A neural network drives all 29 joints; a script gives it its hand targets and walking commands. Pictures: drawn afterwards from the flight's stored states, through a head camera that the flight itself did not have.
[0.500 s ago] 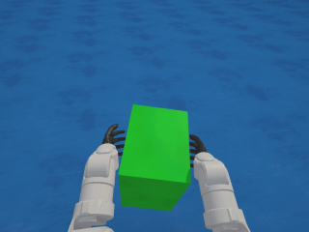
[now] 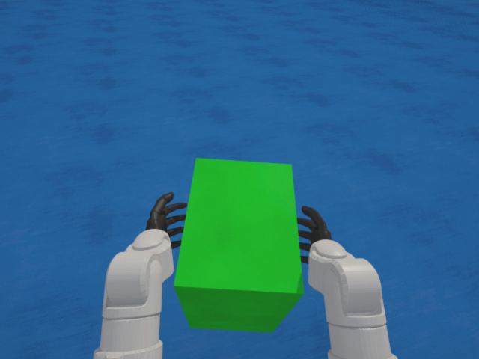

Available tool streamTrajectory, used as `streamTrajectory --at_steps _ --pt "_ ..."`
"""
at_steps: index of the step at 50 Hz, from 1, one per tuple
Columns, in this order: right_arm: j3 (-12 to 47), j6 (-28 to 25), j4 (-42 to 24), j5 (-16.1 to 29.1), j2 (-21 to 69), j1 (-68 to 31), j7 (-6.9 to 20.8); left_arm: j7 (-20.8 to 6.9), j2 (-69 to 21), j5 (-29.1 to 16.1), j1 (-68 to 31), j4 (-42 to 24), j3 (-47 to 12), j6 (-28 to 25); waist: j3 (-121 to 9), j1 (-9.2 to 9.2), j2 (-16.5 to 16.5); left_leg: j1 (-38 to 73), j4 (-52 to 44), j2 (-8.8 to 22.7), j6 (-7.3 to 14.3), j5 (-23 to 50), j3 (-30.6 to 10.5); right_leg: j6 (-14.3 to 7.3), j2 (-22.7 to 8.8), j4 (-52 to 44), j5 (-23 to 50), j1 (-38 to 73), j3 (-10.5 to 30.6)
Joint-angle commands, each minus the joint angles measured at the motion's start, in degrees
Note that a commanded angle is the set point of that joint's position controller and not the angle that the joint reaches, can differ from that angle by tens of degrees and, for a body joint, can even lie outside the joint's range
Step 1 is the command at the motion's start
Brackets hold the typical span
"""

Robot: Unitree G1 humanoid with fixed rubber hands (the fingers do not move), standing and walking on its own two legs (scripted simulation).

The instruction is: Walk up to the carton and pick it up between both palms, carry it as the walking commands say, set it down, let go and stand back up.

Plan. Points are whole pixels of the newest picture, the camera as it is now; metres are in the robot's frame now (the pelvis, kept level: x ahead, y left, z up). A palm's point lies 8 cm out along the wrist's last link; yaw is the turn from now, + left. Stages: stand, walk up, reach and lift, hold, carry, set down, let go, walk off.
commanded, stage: carry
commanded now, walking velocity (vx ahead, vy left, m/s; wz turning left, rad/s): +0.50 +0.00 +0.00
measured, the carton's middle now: (237, 251) +0.30 +0.01 +0.03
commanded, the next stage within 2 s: none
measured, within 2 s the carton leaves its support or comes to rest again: neither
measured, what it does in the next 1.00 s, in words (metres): walks ahead: right foot, then left foot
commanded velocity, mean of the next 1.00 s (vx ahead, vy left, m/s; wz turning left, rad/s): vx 0.41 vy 0.00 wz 0.00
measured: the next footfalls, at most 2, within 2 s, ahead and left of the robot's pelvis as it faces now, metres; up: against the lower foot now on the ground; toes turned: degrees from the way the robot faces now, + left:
right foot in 0.30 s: +0.30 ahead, -0.16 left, +0.00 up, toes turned -9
left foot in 0.68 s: +0.61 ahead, +0.08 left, +0.00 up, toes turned +11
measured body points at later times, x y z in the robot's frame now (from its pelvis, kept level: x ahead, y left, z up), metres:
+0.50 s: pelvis +0.30 -0.05 +0.03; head +0.28 -0.07 +0.48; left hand +0.57 +0.09 +0.11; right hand +0.57 -0.16 +0.09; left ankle +0.30 +0.07 -0.66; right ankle +0.26 -0.15 -0.72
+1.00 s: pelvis +0.63 -0.04 +0.03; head +0.67 -0.03 +0.48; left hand +0.93 +0.07 +0.09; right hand +0.89 -0.19 +0.08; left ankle +0.57 +0.07 -0.72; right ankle +0.72 -0.16 -0.69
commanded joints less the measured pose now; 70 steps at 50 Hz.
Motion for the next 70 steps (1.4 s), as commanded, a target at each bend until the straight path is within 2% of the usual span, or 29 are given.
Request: streamTrajectory --at_steps 1,6,11,12,13,14,15,17,19,28,31,32,33,34,35,37,42,47,50,51,52,53,54,56,59,63,66,68,70 --pt "21.7 -5.7 -12.4 11.2 54.7 -24.9 6.2 -8.2 -55.6 -16.9 -23.6 -7.4 -33.2 1.5 -11.4 -1.54 5.2 32.2 -17.1 25.3 13.6 -4.3 -34.8 -0.3 -3.2 21.0 1.4 -35.5 3.8" --pt "25.1 -8.5 -20.2 14.4 56.8 -31.2 7.4 -8.8 -59.9 -18.6 -23.8 -12.2 -34.6 -1.7 -10.6 0.10 12.1 14.5 -22.2 18.7 5.0 -15.3 -13.9 0.5 -1.5 -5.9 11.3 -16.0 -3.2" --pt "27.2 -8.4 -22.4 15.2 54.2 -26.1 7.9 -7.2 -57.3 -16.4 -18.6 -14.0 -34.3 -2.1 -12.8 0.06 12.2 12.1 -13.6 12.6 1.3 -14.6 -4.8 1.0 1.3 -16.6 23.9 -2.9 -9.5" --pt "27.8 -7.6 -21.5 14.8 53.6 -25.2 7.8 -6.8 -56.0 -15.3 -15.2 -12.1 -33.2 -1.5 -15.0 1.19 6.1 8.1 -4.8 10.4 -0.5 -11.1 -2.5 -0.3 0.4 -19.2 21.0 6.0 -6.8" --pt "27.4 -6.7 -20.9 14.0 51.7 -24.1 7.4 -6.4 -54.0 -13.9 -11.0 -9.2 -31.4 -1.0 -18.1 2.72 -5.5 -1.2 11.5 6.0 -3.3 -9.6 0.2 -4.3 -9.2 -25.3 11.9 16.5 9.5" --pt "26.9 -6.0 -20.3 13.9 50.4 -22.6 7.2 -6.0 -51.6 -13.4 -10.8 -9.0 -30.4 -0.6 -18.0 2.39 -15.7 -14.1 23.4 0.8 -4.8 -21.7 -1.7 -9.8 -20.2 -30.6 10.3 25.2 29.7" --pt "27.5 -5.6 -21.0 14.8 49.7 -23.9 7.5 -6.0 -51.0 -13.2 -10.4 -8.7 -29.7 -0.2 -16.3 2.20 -13.3 -20.0 28.8 0.8 -3.9 -25.0 -6.5 -11.8 -21.6 -30.6 19.2 28.2 33.7" --pt "26.6 -4.7 -16.8 14.8 50.6 -20.5 8.1 -6.1 -51.5 -12.6 -10.1 -8.0 -29.3 0.3 -14.0 2.30 -3.3 -24.3 32.5 5.4 -3.4 -22.4 -10.7 -12.7 -21.7 -27.1 29.2 25.9 25.3" --pt "25.9 -4.2 -14.2 14.3 51.5 -21.7 8.7 -6.6 -52.6 -12.2 -11.4 -5.6 -28.6 0.5 -10.1 1.93 -3.2 -19.2 26.2 8.0 -3.5 -16.7 -11.1 -9.8 -18.7 -31.1 22.4 18.5 17.5" --pt "23.8 -6.3 -18.0 11.8 54.3 -24.4 7.7 -8.8 -56.3 -18.7 -20.9 -12.4 -34.9 0.3 -4.7 1.21 -7.1 0.2 2.9 2.0 -4.2 -2.5 -0.3 -5.1 -11.9 -32.1 26.1 3.7 -3.2" --pt "22.6 -5.4 -15.5 11.2 52.6 -21.0 7.4 -7.9 -54.6 -17.9 -20.0 -11.9 -35.2 1.3 -6.7 -0.18 -2.9 17.3 -6.0 0.4 -3.2 1.2 1.6 -0.7 -7.9 -19.6 33.8 -1.5 -10.1" --pt "22.6 -5.5 -15.1 12.1 52.3 -20.6 7.5 -7.6 -53.9 -17.3 -21.3 -12.7 -35.3 1.4 -12.7 -2.20 4.6 31.9 -5.5 3.5 -0.1 -2.5 -5.4 1.4 -6.0 -6.5 33.4 -10.4 -10.3" --pt "22.2 -5.2 -14.6 12.1 49.8 -20.0 7.4 -7.4 -52.1 -16.2 -19.9 -13.1 -34.3 1.9 -18.6 -2.89 18.6 43.2 -11.2 19.3 6.5 -5.0 -31.4 4.0 -0.1 12.7 18.0 -24.0 -10.2" --pt "22.8 -4.7 -14.3 12.5 49.5 -19.8 7.4 -7.3 -51.0 -15.7 -18.8 -11.9 -34.0 2.3 -17.3 -1.53 19.5 48.5 -12.6 25.2 11.0 2.8 -40.2 2.9 3.6 21.3 -2.7 -33.8 -3.4" --pt "22.7 -4.3 -13.6 11.6 49.7 -18.1 7.3 -7.2 -51.5 -15.4 -17.8 -9.5 -33.5 2.5 -16.0 -1.66 11.8 46.3 -11.9 25.2 12.2 7.2 -37.1 1.8 0.4 23.8 -2.2 -34.4 1.4" --pt "23.9 -5.3 -16.7 12.5 53.5 -21.4 8.0 -8.2 -55.6 -16.6 -18.8 -9.8 -35.3 1.9 -16.2 -1.53 5.7 39.4 -14.0 25.1 11.7 5.8 -34.3 1.6 -2.2 24.6 3.0 -34.9 2.9" --pt "27.4 -7.6 -21.1 16.5 58.2 -30.0 10.4 -8.9 -61.0 -15.3 -19.2 -11.1 -34.8 -0.8 -12.8 -0.47 10.5 26.5 -22.5 20.8 6.7 -5.4 -16.9 2.5 -2.8 4.0 10.5 -24.4 -1.2" --pt "28.6 -8.7 -23.7 17.7 57.5 -28.0 10.8 -7.4 -59.1 -14.5 -18.3 -15.8 -34.3 -2.8 -13.7 -0.51 13.6 28.2 -15.6 16.2 2.9 19.3 -5.4 2.1 2.4 -13.2 22.4 -16.3 -8.0" --pt "27.8 -7.7 -21.5 15.3 54.3 -21.7 9.9 -6.9 -57.0 -14.7 -14.9 -15.0 -34.6 -1.9 -18.0 0.48 10.5 24.8 -1.5 10.3 -2.3 26.8 1.9 0.5 2.4 -22.8 31.3 -0.3 -10.6" --pt "27.5 -6.9 -20.7 14.7 53.2 -21.3 9.6 -6.8 -56.4 -14.5 -13.6 -14.0 -34.5 -1.2 -22.4 1.74 7.1 16.7 6.4 9.1 -4.3 20.6 1.8 -1.9 -3.9 -20.0 40.6 11.5 -3.6" --pt "27.0 -6.3 -20.3 14.7 52.1 -20.4 9.5 -6.7 -54.1 -14.3 -13.2 -15.0 -34.5 -0.9 -25.5 2.46 -2.4 5.5 17.6 5.3 -6.2 1.2 0.8 -6.4 -15.3 -16.9 58.4 22.7 11.0" --pt "27.1 -5.5 -19.7 14.7 51.9 -20.6 9.4 -6.5 -53.6 -13.6 -13.4 -13.4 -34.2 0.0 -22.2 1.75 -8.1 -5.5 22.5 0.7 -5.9 -26.7 -3.7 -11.2 -20.3 -17.2 78.0 27.3 19.9" --pt "26.8 -4.7 -17.7 14.2 51.6 -18.4 9.2 -6.6 -52.9 -13.8 -13.3 -13.4 -33.9 0.6 -19.4 1.38 -3.7 -7.5 22.4 2.2 -5.2 -29.9 -8.0 -11.2 -20.8 -17.4 80.4 25.1 17.4" --pt "26.4 -3.9 -15.7 13.8 51.3 -18.3 9.2 -7.3 -53.5 -14.0 -12.2 -10.0 -32.1 1.5 -16.5 1.34 -1.8 -10.4 19.5 4.4 -5.0 -26.1 -9.3 -10.8 -20.4 -19.4 72.1 23.1 13.4" --pt "27.6 -4.3 -16.9 14.3 54.5 -22.0 9.4 -8.4 -55.9 -14.3 -13.6 -8.8 -31.3 1.0 -14.4 0.98 -9.3 -3.8 10.2 4.0 -5.3 -18.7 -7.4 -7.5 -13.9 -20.8 68.0 17.1 5.1" --pt "28.0 -5.4 -18.8 14.6 57.4 -26.5 9.3 -9.5 -59.0 -16.8 -19.3 -10.0 -33.0 0.5 -12.9 0.22 -10.6 5.4 1.8 1.2 -4.4 -6.7 -3.2 -4.4 -10.7 -19.2 62.2 9.9 -3.8" --pt "26.7 -5.7 -18.9 14.1 56.6 -26.5 9.2 -9.6 -59.1 -17.3 -19.7 -9.6 -34.2 0.5 -15.0 -0.34 -4.1 16.6 -5.0 3.8 -2.8 15.6 -4.4 0.7 -7.0 -14.9 50.0 3.6 -7.2" --pt "25.8 -5.3 -16.6 13.7 55.4 -25.9 9.2 -9.3 -57.1 -17.0 -21.1 -10.5 -34.3 0.8 -16.3 0.08 4.2 25.9 -0.8 13.4 1.7 42.1 -13.6 3.0 -4.6 -11.8 28.4 -6.1 -6.6" --pt "25.2 -4.9 -14.1 13.4 56.0 -23.6 9.5 -9.2 -56.9 -16.3 -21.2 -11.2 -34.4 1.3 -16.1 0.10 9.1 25.6 1.1 15.3 4.1 45.1 -14.4 2.7 -2.5 -14.1 19.0 -7.1 -5.3"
